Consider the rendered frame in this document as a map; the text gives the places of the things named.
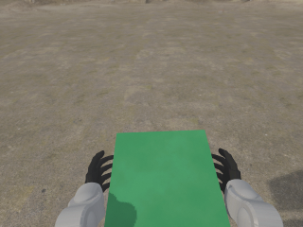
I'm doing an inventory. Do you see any left robot hand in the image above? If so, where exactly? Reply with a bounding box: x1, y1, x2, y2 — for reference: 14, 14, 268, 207
85, 150, 114, 193

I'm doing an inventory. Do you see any right robot hand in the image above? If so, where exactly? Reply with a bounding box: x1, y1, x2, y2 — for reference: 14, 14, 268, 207
211, 148, 241, 194

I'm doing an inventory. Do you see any robot right forearm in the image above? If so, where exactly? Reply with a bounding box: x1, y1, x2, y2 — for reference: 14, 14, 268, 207
223, 179, 284, 227

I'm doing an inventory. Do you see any carton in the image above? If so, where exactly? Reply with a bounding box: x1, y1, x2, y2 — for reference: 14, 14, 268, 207
104, 130, 231, 227

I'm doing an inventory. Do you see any robot left forearm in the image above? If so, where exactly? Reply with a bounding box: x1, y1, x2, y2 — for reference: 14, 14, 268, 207
54, 183, 106, 227

